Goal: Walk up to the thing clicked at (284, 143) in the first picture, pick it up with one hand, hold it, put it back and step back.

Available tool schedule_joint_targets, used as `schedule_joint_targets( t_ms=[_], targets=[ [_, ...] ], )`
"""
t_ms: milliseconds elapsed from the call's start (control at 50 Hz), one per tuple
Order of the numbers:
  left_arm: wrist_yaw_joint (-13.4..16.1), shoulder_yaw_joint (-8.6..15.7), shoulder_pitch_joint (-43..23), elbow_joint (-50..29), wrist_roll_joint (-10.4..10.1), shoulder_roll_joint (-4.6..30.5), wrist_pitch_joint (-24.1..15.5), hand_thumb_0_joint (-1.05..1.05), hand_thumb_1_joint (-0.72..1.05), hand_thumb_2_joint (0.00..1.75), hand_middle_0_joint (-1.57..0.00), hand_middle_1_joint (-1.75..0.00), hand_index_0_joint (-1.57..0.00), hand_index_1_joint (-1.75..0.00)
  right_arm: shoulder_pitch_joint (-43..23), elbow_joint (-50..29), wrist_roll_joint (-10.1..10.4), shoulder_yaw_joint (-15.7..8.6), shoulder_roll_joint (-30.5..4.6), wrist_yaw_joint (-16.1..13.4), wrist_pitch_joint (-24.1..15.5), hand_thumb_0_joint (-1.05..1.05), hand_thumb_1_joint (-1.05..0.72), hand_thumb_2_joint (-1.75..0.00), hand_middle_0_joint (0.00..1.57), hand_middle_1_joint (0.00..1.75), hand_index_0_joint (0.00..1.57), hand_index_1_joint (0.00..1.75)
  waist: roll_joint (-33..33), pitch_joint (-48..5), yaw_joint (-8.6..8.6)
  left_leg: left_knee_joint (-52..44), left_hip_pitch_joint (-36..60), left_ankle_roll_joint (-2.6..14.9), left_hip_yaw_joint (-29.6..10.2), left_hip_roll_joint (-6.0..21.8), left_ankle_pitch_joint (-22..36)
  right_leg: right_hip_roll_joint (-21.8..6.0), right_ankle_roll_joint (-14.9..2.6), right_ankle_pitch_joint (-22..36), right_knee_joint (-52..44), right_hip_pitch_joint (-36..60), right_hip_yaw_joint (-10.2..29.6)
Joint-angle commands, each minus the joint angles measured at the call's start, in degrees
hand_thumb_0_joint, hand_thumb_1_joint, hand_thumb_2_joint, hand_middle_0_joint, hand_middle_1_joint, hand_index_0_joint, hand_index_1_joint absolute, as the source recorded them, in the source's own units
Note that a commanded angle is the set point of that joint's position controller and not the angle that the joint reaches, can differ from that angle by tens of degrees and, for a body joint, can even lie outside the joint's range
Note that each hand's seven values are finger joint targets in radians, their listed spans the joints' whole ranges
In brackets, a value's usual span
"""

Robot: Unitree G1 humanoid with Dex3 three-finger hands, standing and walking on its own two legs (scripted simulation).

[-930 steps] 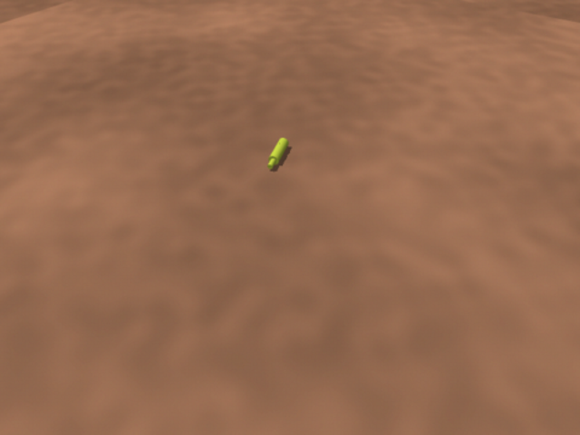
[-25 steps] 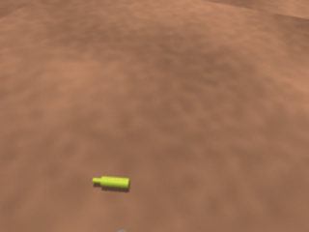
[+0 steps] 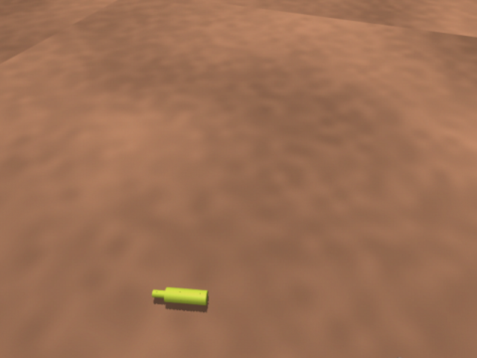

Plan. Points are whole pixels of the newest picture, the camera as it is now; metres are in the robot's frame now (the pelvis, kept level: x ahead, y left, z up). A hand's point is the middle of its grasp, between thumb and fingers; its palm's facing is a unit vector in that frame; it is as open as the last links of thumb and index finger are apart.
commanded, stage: walk up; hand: left
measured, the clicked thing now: (179, 295) +0.49 +0.26 -0.75
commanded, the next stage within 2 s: stand in 1.74 s
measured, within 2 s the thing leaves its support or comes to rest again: neither
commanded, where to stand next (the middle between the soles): +0.10 +0.00 m, yaw +0 degrees
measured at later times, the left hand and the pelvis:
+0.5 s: hand out of the picture +0.07 +0.26 -0.16, palm faces -0.02 -0.95 -0.31, open 7.4 cm; pelvis +0.00 +0.01 +0.00, yaw +0 degrees
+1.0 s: hand out of the picture +0.10 +0.23 -0.14, palm faces -0.03 -0.91 -0.42, open 7.4 cm; pelvis +0.04 -0.04 -0.01, yaw +0 degrees
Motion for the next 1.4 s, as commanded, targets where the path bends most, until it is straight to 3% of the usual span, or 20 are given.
schedule_joint_targets(
  t_ms=[0,560,580,620,660,680,740,800,820,840,860,920,1040,1120,1140,1160,1180,1200,1280,1380],
  targets=[
    [0.67,2.67,-2.07,-1.65,0.15,12.10,-1.23,0.00,0.90,0.90,-0.20,-0.30,-0.20,-0.30,-2.64,-1.79,-0.22,-2.18,-11.86,-0.66,-1.31,0.00,-0.90,-0.90,0.20,0.30,0.20,0.30,-1.49,-6.60,-0.01,-4.79,5.20,1.71,-5.18,5.63,3.96,-7.17,-1.83,5.31,-6.32,-2.00,5.85],
    [0.70,2.64,-0.23,-0.53,0.57,11.10,-0.87,0.00,0.90,0.90,-0.20,-0.30,-0.20,-0.30,-1.10,-0.79,-0.52,-2.59,-12.03,-0.81,-1.17,0.00,-0.90,-0.90,0.20,0.30,0.20,0.30,0.03,-6.04,-0.59,-6.59,3.30,1.92,-6.11,5.75,1.34,-6.68,-1.25,4.86,-6.76,-1.72,4.88],
    [-0.20,4.13,1.94,-2.45,2.01,13.55,-1.00,0.00,0.90,0.90,-0.20,-0.30,-0.20,-0.30,5.45,-1.95,-1.14,-4.82,-16.06,-0.27,-1.52,0.00,-0.90,-0.90,0.20,0.30,0.20,0.30,-0.04,-10.93,-1.64,-4.90,6.88,4.73,-5.64,3.54,-21.80,-3.24,-3.34,-16.68,-2.23,-2.16,2.19],
    [-0.86,4.32,0.72,-3.62,2.91,11.88,-0.60,0.00,0.90,0.90,-0.20,-0.30,-0.20,-0.30,10.08,-1.52,-1.94,-6.34,-18.16,-0.18,-1.32,0.00,-0.90,-0.90,0.20,0.30,0.20,0.30,4.32,-4.63,-3.59,-9.88,8.99,8.32,-15.08,9.42,-36.32,-1.28,-2.93,-22.87,7.74,-16.66,0.12],
    [-0.89,4.58,1.70,-5.47,2.80,11.50,-0.43,0.00,0.90,0.90,-0.20,-0.30,-0.20,-0.30,9.22,-4.29,-2.34,-7.75,-19.39,-0.52,-1.78,0.00,-0.90,-0.90,0.20,0.30,0.20,0.30,6.01,1.65,-3.31,-13.48,7.36,13.76,-23.36,17.96,-27.89,-3.27,-2.28,-16.10,20.23,-23.59,2.22],
    [-0.92,4.82,1.75,-6.07,2.65,11.98,-0.70,0.00,0.90,0.90,-0.20,-0.30,-0.20,-0.30,9.52,-5.35,-2.53,-7.82,-18.89,-0.62,-2.24,0.00,-0.90,-0.90,0.20,0.30,0.20,0.30,4.04,1.03,-3.18,-12.49,6.61,14.80,-23.32,18.07,-23.72,-4.77,-2.40,-16.44,22.28,-23.71,4.68],
    [-1.74,5.09,5.80,-7.24,2.03,11.15,-1.09,0.00,0.90,0.90,-0.20,-0.30,-0.20,-0.30,6.17,-8.72,-2.78,-7.89,-18.58,-0.21,-2.21,0.00,-0.90,-0.90,0.20,0.30,0.20,0.30,8.37,-1.82,-1.34,-10.69,2.65,13.23,-15.79,14.19,-22.03,-4.66,-2.19,-15.12,16.94,-16.37,2.69],
    [0.39,4.99,11.94,-3.38,2.15,9.94,-2.50,0.00,0.90,0.90,-0.20,-0.30,-0.20,-0.30,-1.07,-11.26,-1.50,-4.77,-9.93,0.27,0.52,0.00,-0.90,-0.90,0.20,0.30,0.20,0.30,3.33,-2.12,3.18,4.16,-12.52,5.32,-3.13,5.20,-8.47,-0.95,-0.40,3.95,0.87,3.71,0.30],
    [1.46,5.95,11.00,-4.71,2.43,13.72,-2.97,0.00,0.90,0.90,-0.20,-0.30,-0.20,-0.30,2.16,-11.49,-1.05,-3.75,-6.87,0.20,1.20,0.00,-0.90,-0.90,0.20,0.30,0.20,0.30,-5.98,-1.76,2.28,12.08,-12.23,2.09,0.03,0.24,-7.90,-8.17,-1.46,6.36,-6.00,0.60,9.78],
    [2.25,6.50,7.34,-7.02,2.41,19.42,-3.36,0.00,0.90,0.90,-0.20,-0.30,-0.20,-0.30,4.60,-11.23,-0.85,-3.86,-6.99,-0.07,2.06,0.00,-0.90,-0.90,0.20,0.30,0.20,0.30,-10.21,-0.41,1.03,18.55,-12.83,0.25,-5.06,-4.27,-20.44,-19.78,-5.98,3.21,-12.10,-7.58,25.92],
    [2.53,6.62,4.25,-8.51,2.51,21.72,-3.18,0.00,0.90,0.90,-0.20,-0.30,-0.20,-0.30,6.91,-9.93,-0.88,-5.49,-11.56,-0.42,2.99,0.00,-0.90,-0.90,0.20,0.30,0.20,0.30,-6.76,0.65,0.08,26.43,-8.47,0.45,-8.67,-2.79,-24.00,-22.49,-11.94,4.04,-8.71,-12.44,26.79],
    [2.84,5.12,1.73,-9.66,1.45,14.60,-3.19,0.00,0.90,0.90,-0.20,-0.30,-0.20,-0.30,10.13,-7.90,0.32,-4.87,-10.67,-1.00,2.81,0.00,-0.90,-0.90,0.20,0.30,0.20,0.30,-8.19,-3.38,-1.71,28.67,-9.97,1.08,-10.91,-1.67,-20.48,-15.52,-9.79,24.44,-1.68,-3.19,12.98],
    [3.33,6.34,7.15,-11.13,1.79,16.28,-3.01,0.00,0.90,0.90,-0.20,-0.30,-0.20,-0.30,7.69,-10.18,-1.47,-5.46,-12.08,-0.32,3.33,0.00,-0.90,-0.90,0.20,0.30,0.20,0.30,-9.58,-7.77,1.52,22.38,-12.66,0.59,-6.93,0.43,-18.76,-17.50,-12.08,27.84,2.92,5.77,11.11],
    [2.69,5.26,3.00,-12.38,0.84,15.05,-1.95,0.00,0.90,0.90,-0.20,-0.30,-0.20,-0.30,9.96,-8.12,-1.37,-5.35,-10.43,-0.29,1.97,0.00,-0.90,-0.90,0.20,0.30,0.20,0.30,-10.41,-7.46,-1.00,5.13,-1.27,1.25,-0.94,-2.28,-7.69,-12.39,-8.44,28.77,10.35,-1.82,4.95],
    [2.58,4.94,1.78,-12.86,0.33,14.52,-1.52,0.00,0.90,0.90,-0.20,-0.30,-0.20,-0.30,11.76,-7.50,-1.56,-5.58,-11.12,-0.54,1.47,0.00,-0.90,-0.90,0.20,0.30,0.20,0.30,-8.95,-8.02,-2.26,-0.38,3.41,1.68,-1.78,-1.15,2.96,-11.70,-6.33,26.38,12.91,-4.75,4.38],
    [2.50,4.35,2.46,-13.46,-0.35,11.73,-1.22,0.00,0.90,0.90,-0.20,-0.30,-0.20,-0.30,10.33,-7.87,-1.92,-6.25,-14.39,-0.87,0.87,0.00,-0.90,-0.90,0.20,0.30,0.20,0.30,-2.57,-9.44,-1.13,0.48,6.38,3.52,-8.89,5.04,16.53,-7.97,-3.14,19.57,15.75,-7.93,2.17],
    [2.45,3.68,3.76,-13.40,-0.94,9.78,-0.85,0.00,0.90,0.90,-0.20,-0.30,-0.20,-0.30,5.81,-9.76,-1.74,-6.47,-17.32,-0.97,0.40,0.00,-0.90,-0.90,0.20,0.30,0.20,0.30,2.86,-9.05,1.00,0.46,4.91,6.82,-16.82,11.51,20.52,-3.07,-1.28,5.97,15.46,-10.63,0.47],
    [2.61,4.07,2.45,-11.43,-0.57,11.65,-0.41,0.00,0.90,0.90,-0.20,-0.30,-0.20,-0.30,3.15,-9.68,-0.53,-6.36,-18.22,-0.84,0.32,0.00,-0.90,-0.90,0.20,0.30,0.20,0.30,5.80,-8.63,0.05,3.03,-0.96,10.51,-15.39,12.46,19.66,-2.20,-1.49,-4.08,14.25,-4.28,0.25],
    [2.19,3.85,0.81,-9.01,0.11,13.79,-1.73,0.00,0.90,0.90,-0.20,-0.30,-0.20,-0.30,2.02,-8.33,0.07,-4.43,-13.43,-0.86,0.77,0.00,-0.90,-0.90,0.20,0.30,0.20,0.30,3.96,-8.61,-0.36,5.45,-1.42,3.34,-6.36,4.11,13.74,-6.72,-2.51,15.53,7.46,0.09,2.56],
    [1.94,2.78,-1.22,-6.54,-0.02,12.58,-1.45,0.00,0.90,0.90,-0.20,-0.30,-0.20,-0.30,-0.70,-6.62,0.02,-3.84,-12.90,-0.56,0.93,0.00,-0.90,-0.90,0.20,0.30,0.20,0.30,2.56,-7.44,-0.15,0.73,0.29,3.76,-7.83,5.29,7.46,-6.18,-1.99,9.95,4.46,-1.31,2.09]
  ],
)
